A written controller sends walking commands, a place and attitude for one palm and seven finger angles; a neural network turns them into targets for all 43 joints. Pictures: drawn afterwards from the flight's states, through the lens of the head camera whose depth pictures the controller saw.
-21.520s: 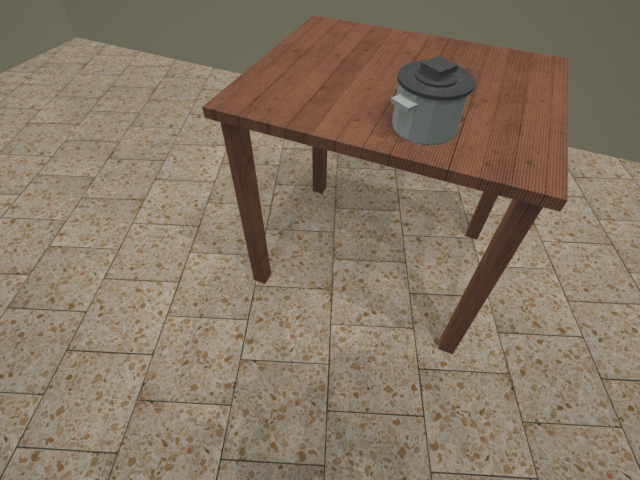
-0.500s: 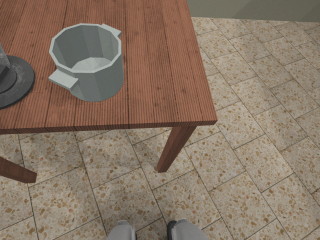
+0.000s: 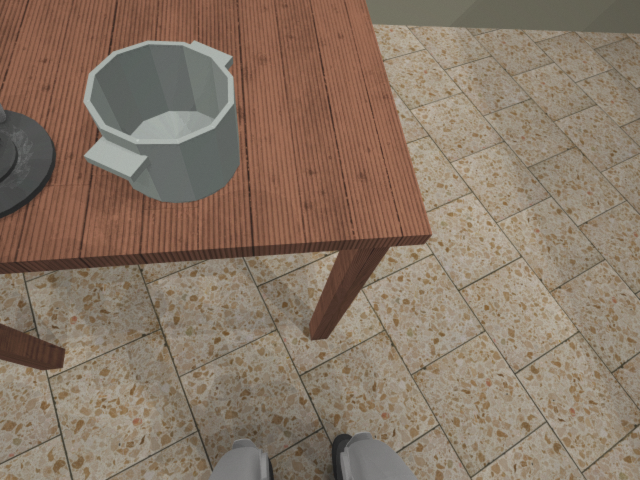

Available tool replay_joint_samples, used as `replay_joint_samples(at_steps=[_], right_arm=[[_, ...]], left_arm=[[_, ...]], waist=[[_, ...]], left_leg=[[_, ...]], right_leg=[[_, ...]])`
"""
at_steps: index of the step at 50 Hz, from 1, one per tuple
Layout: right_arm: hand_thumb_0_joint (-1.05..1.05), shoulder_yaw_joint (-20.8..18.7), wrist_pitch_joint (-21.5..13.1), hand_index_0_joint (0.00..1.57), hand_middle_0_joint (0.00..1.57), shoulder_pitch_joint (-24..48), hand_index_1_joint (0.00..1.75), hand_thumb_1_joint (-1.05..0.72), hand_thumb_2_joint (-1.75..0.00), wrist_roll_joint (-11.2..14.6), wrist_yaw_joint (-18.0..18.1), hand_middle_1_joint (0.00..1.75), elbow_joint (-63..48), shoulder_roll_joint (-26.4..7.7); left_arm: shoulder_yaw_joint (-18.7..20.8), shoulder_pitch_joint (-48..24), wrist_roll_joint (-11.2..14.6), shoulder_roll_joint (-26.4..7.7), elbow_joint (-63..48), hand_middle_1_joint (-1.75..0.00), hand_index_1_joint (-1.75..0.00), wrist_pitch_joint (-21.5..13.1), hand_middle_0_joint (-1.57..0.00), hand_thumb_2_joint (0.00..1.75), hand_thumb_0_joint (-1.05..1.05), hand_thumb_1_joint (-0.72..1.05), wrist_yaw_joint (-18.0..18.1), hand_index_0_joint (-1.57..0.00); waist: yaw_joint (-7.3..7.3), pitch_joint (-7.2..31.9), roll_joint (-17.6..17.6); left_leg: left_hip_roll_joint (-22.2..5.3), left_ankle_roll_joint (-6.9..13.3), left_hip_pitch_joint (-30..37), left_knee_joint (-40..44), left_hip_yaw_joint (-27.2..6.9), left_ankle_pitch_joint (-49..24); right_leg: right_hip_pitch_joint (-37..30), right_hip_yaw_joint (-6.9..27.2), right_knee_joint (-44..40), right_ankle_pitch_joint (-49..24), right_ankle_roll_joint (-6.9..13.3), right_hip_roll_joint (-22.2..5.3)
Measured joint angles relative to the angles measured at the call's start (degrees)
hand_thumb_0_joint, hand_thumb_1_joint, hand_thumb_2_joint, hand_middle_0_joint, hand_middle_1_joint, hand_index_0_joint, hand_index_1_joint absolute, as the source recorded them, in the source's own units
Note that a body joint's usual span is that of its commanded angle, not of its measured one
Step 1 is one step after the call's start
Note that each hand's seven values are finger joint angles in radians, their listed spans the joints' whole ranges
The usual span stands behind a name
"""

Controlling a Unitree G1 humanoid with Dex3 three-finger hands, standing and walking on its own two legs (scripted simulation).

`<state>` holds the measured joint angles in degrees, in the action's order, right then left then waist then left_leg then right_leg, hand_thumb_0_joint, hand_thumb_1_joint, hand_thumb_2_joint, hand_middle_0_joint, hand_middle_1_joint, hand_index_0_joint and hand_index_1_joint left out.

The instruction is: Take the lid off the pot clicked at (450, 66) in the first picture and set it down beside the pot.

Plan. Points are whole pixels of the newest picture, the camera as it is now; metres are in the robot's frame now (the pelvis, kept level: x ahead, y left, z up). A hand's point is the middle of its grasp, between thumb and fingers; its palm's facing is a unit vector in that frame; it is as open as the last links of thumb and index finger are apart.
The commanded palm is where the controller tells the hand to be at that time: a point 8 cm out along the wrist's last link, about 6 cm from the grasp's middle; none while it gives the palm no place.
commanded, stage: raise the empty hand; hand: left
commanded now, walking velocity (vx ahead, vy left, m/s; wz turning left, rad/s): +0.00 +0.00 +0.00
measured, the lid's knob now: out of the picture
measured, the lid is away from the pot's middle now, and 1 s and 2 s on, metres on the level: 0.22 0.22 0.22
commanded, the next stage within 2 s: draw the hand back to the body in 1.40 s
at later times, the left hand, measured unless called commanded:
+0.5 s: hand out of the picture +0.47 +0.36 +0.12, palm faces -0.43 -0.14 -0.89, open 11.0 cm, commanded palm +0.51 +0.35 +0.19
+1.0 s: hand out of the picture +0.47 +0.36 +0.18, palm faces -0.40 -0.15 -0.91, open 11.0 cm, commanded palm +0.51 +0.36 +0.24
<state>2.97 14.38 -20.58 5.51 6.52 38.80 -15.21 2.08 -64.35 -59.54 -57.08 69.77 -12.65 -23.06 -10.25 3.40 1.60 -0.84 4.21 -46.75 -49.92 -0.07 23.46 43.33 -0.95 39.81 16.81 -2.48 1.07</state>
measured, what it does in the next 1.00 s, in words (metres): stands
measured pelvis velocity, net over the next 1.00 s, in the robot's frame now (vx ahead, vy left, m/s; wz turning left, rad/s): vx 0.01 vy -0.01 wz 0.02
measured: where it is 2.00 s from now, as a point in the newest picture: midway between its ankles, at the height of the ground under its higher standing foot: outside the picture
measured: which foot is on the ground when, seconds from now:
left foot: down 0.00-1.00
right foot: down 0.00-1.00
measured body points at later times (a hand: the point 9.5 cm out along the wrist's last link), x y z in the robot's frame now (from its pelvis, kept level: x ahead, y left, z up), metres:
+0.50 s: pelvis +0.00 +0.00 +0.01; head +0.11 +0.04 +0.44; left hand +0.49 +0.37 +0.17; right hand +0.01 -0.27 -0.11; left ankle -0.01 +0.06 -0.70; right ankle +0.01 -0.17 -0.70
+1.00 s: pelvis +0.01 -0.01 +0.02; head +0.10 +0.01 +0.46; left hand +0.48 +0.36 +0.23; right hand +0.00 -0.29 -0.10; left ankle -0.01 +0.06 -0.70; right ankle +0.01 -0.17 -0.70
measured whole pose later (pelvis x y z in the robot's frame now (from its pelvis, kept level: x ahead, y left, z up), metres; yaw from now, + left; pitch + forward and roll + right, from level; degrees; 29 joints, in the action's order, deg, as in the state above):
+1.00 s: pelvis +0.01 -0.01 +0.02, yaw +1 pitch +15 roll -4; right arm 2.4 13.4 -20.4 6.6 6.1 39.8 -16.3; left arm -2.9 -69.4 -57.4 -56.1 68.5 -7.4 -28.0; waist -8.0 3.6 1.9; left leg -0.3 3.6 -36.4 -42.0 0.0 20.6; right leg 33.4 -0.7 32.8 14.5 -2.4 0.7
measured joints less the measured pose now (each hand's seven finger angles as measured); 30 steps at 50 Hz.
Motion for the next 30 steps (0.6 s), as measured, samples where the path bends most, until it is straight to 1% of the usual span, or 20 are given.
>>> replay_joint_samples(at_steps=[4, 8, 12, 15, 18, 23, 30], right_arm=[[0.00, -0.4, 0.2, 0.20, 0.20, -0.3, 0.30, -0.91, -0.90, -0.2, -0.3, 0.30, -0.2, 0.1], [0.00, -0.3, 0.5, 0.20, 0.20, -0.1, 0.30, -0.91, -0.90, -0.2, -0.5, 0.30, -0.4, 0.1], [0.00, -0.6, 0.6, 0.20, 0.20, -0.1, 0.30, -0.91, -0.90, -0.3, -0.7, 0.30, -0.4, 0.3], [0.00, -0.5, 0.5, 0.20, 0.20, 0.2, 0.30, -0.91, -0.90, 0.0, -0.7, 0.30, -0.4, 0.3], [0.00, -0.6, 0.4, 0.20, 0.20, 0.4, 0.30, -0.91, -0.90, 0.0, -0.8, 0.30, -0.4, 0.2], [0.00, -0.7, 0.2, 0.20, 0.20, 0.7, 0.30, -0.91, -0.90, 0.2, -0.8, 0.30, -0.3, 0.1], [0.00, -0.7, -0.1, 0.20, 0.20, 1.0, 0.30, -0.91, -0.90, 0.4, -0.8, 0.30, -0.3, -0.1]], left_arm=[[0.8, 0.8, 0.2, 0.2, -1.0, -0.94, -0.95, -0.2, -0.32, 0.51, 0.00, 0.06, 0.1, -0.32], [0.0, 0.9, 0.3, 0.5, -0.8, -0.94, -0.94, 0.4, -0.32, 0.52, 0.00, 0.05, -0.1, -0.32], [0.9, 1.7, 0.6, 1.0, -2.7, -0.93, -0.93, 0.2, -0.32, 0.53, 0.00, 0.05, -0.6, -0.33], [-0.3, 0.7, 1.1, 1.2, -1.7, -0.93, -0.93, 0.8, -0.33, 0.53, 0.00, 0.05, -0.7, -0.33], [-1.5, 0.1, 0.7, 1.6, -2.0, -0.93, -0.93, 1.4, -0.33, 0.53, 0.00, 0.05, -1.1, -0.33], [-2.5, -0.7, 1.6, 2.4, -2.4, -0.93, -0.93, 1.9, -0.33, 0.54, 0.00, 0.05, -1.9, -0.33], [-3.9, -2.0, 1.6, 3.1, -2.3, -0.93, -0.93, 2.6, -0.33, 0.54, 0.00, 0.04, -2.5, -0.33]], waist=[[0.18, 0.4, 0.2], [0.43, 0.5, 0.3], [0.90, 0.8, 0.4], [1.06, 0.8, 0.3], [1.39, 0.9, 0.5], [1.89, 1.1, 0.6], [2.19, 1.0, 0.7]], left_leg=[[0.0, 0.0, 0.2, 0.2, 0.1, 0.1], [0.1, 0.1, 0.5, 0.2, 0.1, 0.2], [0.2, 0.1, 1.2, 0.8, 0.0, 0.0], [0.3, 0.2, 1.9, 1.1, -0.2, -0.1], [0.4, 0.1, 2.5, 1.5, -0.3, -0.3], [0.6, 0.1, 3.9, 2.4, -0.4, -0.6], [0.7, 0.0, 5.7, 3.7, -0.3, -1.2]], right_leg=[[-0.2, 0.1, -0.3, 0.0, 0.1, 0.0], [-0.6, 0.1, -0.4, 0.1, 0.1, -0.1], [-1.4, 0.0, -1.1, -0.1, 0.2, -0.1], [-2.2, -0.1, -1.5, -0.2, 0.2, -0.2], [-2.9, -0.3, -1.9, -0.3, 0.4, -0.3], [-4.3, -0.3, -2.7, -0.6, 0.4, -0.4], [-5.8, -0.1, -3.6, -0.9, 0.5, -0.5]])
